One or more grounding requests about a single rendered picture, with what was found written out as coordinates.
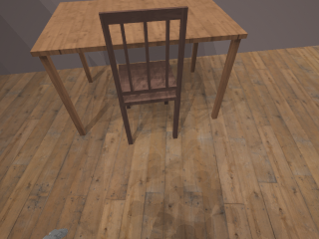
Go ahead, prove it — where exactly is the table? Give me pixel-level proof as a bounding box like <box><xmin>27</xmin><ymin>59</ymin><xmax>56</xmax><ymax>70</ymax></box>
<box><xmin>30</xmin><ymin>0</ymin><xmax>248</xmax><ymax>136</ymax></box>

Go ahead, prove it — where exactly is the left robot hand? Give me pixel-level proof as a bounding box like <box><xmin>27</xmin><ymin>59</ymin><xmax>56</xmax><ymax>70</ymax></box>
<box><xmin>43</xmin><ymin>228</ymin><xmax>68</xmax><ymax>239</ymax></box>

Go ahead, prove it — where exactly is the chair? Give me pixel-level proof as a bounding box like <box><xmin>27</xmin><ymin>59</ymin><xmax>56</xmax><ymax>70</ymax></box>
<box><xmin>99</xmin><ymin>6</ymin><xmax>188</xmax><ymax>145</ymax></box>

